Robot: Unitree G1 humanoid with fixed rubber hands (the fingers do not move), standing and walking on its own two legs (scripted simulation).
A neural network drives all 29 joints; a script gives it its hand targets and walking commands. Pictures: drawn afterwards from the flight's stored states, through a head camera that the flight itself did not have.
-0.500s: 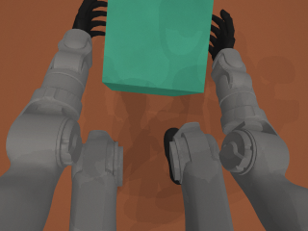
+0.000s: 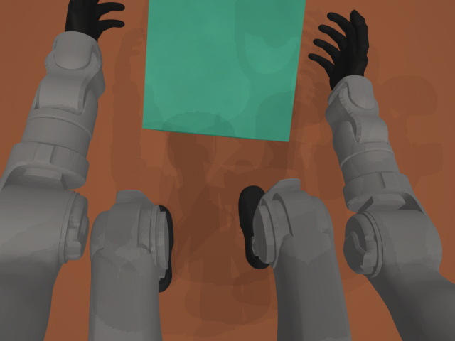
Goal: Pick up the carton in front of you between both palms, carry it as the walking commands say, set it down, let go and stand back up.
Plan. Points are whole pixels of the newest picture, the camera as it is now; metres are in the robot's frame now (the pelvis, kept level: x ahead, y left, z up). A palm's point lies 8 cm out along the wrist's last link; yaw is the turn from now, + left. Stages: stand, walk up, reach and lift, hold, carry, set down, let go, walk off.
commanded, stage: set down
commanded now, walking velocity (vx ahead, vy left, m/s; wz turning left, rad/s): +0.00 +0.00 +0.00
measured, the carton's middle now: (215, 80) +0.50 -0.02 -0.26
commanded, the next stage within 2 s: let go in 0.88 s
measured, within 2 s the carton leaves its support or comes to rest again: neither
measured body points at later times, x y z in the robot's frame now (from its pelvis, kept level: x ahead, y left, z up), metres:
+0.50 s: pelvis +0.02 +0.00 +0.13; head +0.33 +0.01 +0.45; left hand +0.55 +0.18 +0.00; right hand +0.49 -0.22 +0.01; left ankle +0.10 +0.12 -0.35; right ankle +0.13 -0.13 -0.35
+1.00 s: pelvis +0.06 +0.00 +0.26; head +0.32 +0.01 +0.62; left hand +0.54 +0.18 +0.14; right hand +0.48 -0.22 +0.15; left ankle +0.10 +0.12 -0.35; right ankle +0.13 -0.13 -0.35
